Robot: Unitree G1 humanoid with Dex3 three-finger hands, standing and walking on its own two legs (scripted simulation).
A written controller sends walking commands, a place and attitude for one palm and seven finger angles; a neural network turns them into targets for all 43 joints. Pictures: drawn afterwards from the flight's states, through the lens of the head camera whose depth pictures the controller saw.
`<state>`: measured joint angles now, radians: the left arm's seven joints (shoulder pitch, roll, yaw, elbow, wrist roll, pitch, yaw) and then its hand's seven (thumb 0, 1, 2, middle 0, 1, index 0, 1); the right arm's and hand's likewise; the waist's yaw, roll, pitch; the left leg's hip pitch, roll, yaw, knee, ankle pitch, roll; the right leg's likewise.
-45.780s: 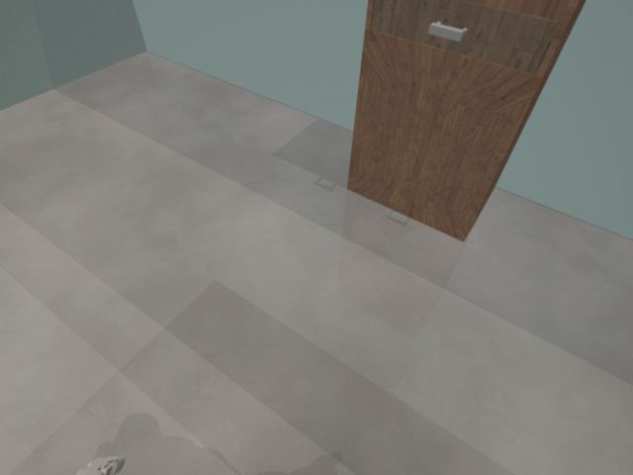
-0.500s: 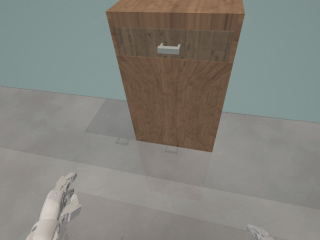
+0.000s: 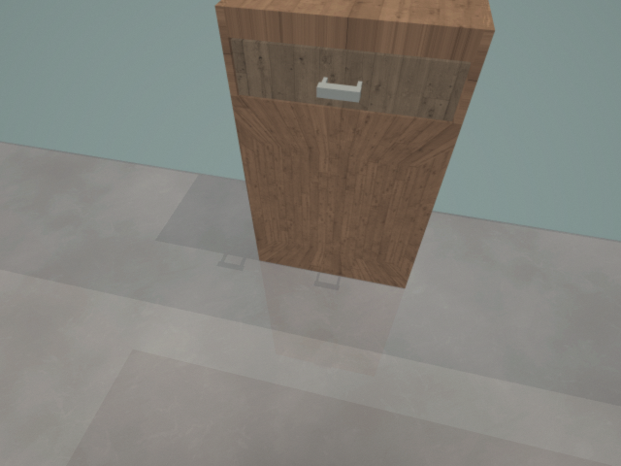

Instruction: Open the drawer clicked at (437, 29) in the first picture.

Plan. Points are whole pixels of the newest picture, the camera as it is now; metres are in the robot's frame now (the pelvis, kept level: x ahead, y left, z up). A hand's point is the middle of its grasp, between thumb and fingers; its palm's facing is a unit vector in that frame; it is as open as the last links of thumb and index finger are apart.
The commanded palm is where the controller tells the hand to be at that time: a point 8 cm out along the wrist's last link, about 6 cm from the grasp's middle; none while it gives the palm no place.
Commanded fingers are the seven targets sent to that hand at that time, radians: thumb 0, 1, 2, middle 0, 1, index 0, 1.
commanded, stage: let the arm hang, fingers relaxed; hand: left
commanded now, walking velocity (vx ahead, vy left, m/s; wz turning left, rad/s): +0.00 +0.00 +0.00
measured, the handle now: (340, 87) +0.89 -0.02 +0.03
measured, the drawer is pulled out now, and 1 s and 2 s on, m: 0.00 0.00 0.00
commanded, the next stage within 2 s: look to check the result in 0.44 s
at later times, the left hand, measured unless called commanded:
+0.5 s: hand out of the picture +0.04 +0.20 -0.17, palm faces -0.02 -0.97 -0.24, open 7.4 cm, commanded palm none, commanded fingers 0.00 0.90 0.90 -0.20 -0.30 -0.20 -0.30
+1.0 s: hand out of the picture +0.05 +0.22 -0.16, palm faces -0.02 -0.96 -0.29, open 7.4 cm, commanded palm none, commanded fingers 0.00 0.90 0.90 -0.20 -0.30 -0.20 -0.30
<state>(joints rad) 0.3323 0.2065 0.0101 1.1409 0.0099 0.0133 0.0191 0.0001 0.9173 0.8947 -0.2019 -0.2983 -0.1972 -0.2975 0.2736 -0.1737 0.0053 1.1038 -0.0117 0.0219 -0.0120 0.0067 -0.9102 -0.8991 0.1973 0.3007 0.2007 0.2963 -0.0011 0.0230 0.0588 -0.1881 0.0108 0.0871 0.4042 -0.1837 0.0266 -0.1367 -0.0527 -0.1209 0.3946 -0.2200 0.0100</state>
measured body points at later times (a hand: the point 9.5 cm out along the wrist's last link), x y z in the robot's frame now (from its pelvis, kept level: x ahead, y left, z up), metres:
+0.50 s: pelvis +0.00 +0.00 +0.00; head +0.01 +0.00 +0.45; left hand +0.04 +0.25 -0.15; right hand +0.00 -0.24 -0.16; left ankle +0.02 +0.10 -0.74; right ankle +0.00 -0.12 -0.74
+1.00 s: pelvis +0.01 -0.01 +0.00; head +0.02 -0.01 +0.45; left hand +0.05 +0.27 -0.14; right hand +0.05 -0.28 -0.14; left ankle +0.02 +0.10 -0.74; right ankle +0.00 -0.12 -0.74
